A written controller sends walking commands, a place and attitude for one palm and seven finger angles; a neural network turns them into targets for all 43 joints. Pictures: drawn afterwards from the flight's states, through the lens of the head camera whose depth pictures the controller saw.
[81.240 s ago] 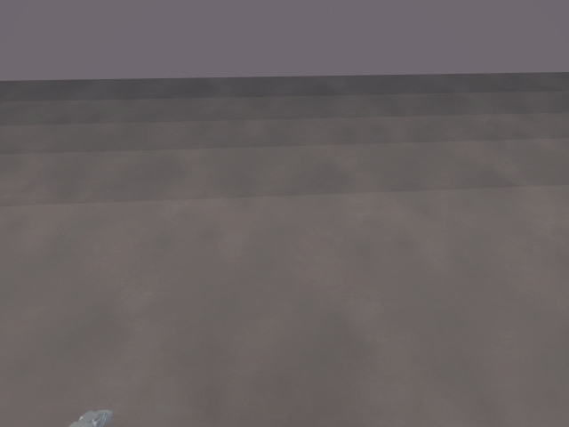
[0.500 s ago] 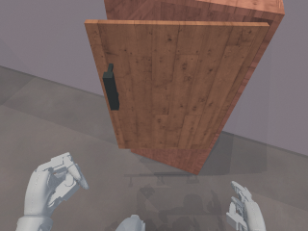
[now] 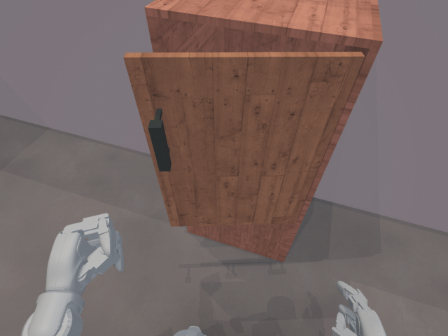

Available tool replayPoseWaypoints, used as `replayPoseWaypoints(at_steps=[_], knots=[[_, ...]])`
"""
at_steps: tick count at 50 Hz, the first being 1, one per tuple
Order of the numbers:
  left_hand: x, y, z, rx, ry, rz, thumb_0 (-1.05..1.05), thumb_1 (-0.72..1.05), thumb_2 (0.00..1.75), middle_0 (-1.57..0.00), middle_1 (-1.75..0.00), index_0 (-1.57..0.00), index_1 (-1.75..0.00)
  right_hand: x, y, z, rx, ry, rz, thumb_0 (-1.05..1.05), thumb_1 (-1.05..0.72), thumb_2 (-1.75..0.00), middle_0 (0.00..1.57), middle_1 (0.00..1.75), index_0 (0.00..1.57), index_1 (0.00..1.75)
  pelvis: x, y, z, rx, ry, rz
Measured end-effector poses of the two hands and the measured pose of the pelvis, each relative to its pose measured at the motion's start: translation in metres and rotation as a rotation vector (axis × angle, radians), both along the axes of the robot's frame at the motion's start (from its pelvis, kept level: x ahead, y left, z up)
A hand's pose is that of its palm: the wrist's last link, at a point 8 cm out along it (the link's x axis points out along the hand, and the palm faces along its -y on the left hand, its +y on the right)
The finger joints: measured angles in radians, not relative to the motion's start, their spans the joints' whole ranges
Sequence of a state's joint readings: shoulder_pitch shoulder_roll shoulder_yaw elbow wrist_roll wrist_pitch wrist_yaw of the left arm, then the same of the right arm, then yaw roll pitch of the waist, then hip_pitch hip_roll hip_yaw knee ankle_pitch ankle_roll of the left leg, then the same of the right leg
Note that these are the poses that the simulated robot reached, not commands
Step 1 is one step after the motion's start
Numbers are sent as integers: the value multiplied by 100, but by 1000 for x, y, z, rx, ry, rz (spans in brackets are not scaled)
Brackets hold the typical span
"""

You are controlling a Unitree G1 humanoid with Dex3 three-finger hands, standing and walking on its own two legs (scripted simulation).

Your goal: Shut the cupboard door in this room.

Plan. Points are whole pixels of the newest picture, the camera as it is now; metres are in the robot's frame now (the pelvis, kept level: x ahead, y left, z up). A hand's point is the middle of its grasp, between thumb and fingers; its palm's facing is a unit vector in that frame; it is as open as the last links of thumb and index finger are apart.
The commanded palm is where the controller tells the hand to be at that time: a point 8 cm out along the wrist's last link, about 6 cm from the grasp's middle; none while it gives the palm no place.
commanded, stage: raise the hand and make a fist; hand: left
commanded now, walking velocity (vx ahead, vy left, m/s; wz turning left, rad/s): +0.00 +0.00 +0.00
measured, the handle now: (162, 140) +0.48 +0.17 +0.08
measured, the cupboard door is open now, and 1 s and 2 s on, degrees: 20 20 20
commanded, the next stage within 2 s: bring the fist close to the handle in 0.22 s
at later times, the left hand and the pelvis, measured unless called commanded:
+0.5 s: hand (128, 245) +0.24 +0.17 +0.08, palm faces +0.07 -1.00 -0.02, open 3.1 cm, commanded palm +0.23 +0.22 +0.08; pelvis +0.00 -0.01 +0.00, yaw +1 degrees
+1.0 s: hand (155, 207) +0.31 +0.14 +0.08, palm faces +0.07 -1.00 -0.02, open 3.1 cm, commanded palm +0.29 +0.19 +0.08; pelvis +0.00 -0.01 +0.00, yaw +0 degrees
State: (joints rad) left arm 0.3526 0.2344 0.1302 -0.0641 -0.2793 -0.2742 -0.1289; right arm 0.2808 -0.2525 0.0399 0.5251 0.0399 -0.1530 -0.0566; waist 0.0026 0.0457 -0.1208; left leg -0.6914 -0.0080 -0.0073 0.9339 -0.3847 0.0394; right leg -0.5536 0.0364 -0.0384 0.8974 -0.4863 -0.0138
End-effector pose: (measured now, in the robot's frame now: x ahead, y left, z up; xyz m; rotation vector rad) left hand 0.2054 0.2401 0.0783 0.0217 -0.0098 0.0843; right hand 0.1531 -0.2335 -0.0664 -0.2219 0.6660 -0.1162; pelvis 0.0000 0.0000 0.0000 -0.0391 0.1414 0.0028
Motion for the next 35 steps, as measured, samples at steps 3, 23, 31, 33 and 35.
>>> replayPoseWaypoints(at_steps=[3,23,31,33,35], knots=[[-1,-2,-2,0,4,2,1,90,90,-130,-150,-130,-150,0,-3,1,-6,0,0,1,-90,-90,20,30,20,30,0,-1,0,1,0,0],[6,-12,1,3,-31,-3,1,90,90,-130,-150,-130,-150,15,4,-5,24,-16,35,1,-90,-90,20,30,20,30,1,-5,-3,3,3,9],[38,-30,0,0,-29,-35,1,90,90,-130,-150,-131,-150,10,1,-9,29,11,24,1,-90,-90,20,30,20,30,-1,-7,-3,8,7,3],[44,-33,2,0,-30,-34,1,90,90,-130,-150,-130,-150,7,-1,-9,33,19,14,1,-90,-90,20,30,20,30,0,-7,-2,11,6,-1],[49,-34,4,1,-31,-29,1,90,90,-130,-150,-130,-150,4,-2,-9,36,27,6,1,-90,-90,20,30,20,30,1,-8,-1,13,5,-5]])
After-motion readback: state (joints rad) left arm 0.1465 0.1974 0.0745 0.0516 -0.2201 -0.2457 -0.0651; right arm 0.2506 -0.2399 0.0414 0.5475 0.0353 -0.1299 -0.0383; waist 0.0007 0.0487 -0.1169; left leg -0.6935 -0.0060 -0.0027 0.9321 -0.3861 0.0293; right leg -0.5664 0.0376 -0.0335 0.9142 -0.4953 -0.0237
